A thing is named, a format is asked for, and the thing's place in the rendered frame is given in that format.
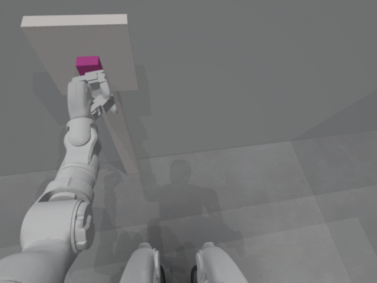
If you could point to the left robot upper arm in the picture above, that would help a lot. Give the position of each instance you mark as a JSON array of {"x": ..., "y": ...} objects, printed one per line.
[{"x": 54, "y": 234}]

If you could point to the robot left thigh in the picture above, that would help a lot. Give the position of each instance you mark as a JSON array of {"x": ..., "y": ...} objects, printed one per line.
[{"x": 142, "y": 267}]

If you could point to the robot right shin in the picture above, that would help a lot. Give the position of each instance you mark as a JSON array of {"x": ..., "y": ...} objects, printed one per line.
[{"x": 208, "y": 244}]

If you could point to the panel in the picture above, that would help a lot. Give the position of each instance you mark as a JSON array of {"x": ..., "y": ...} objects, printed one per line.
[{"x": 59, "y": 39}]

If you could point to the robot left forearm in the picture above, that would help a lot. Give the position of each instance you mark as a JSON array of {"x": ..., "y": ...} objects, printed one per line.
[{"x": 79, "y": 170}]

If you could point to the button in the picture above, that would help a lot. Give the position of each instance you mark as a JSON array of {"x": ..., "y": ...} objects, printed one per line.
[{"x": 88, "y": 64}]

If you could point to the robot left hand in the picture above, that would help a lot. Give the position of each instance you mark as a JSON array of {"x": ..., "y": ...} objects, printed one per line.
[{"x": 81, "y": 103}]

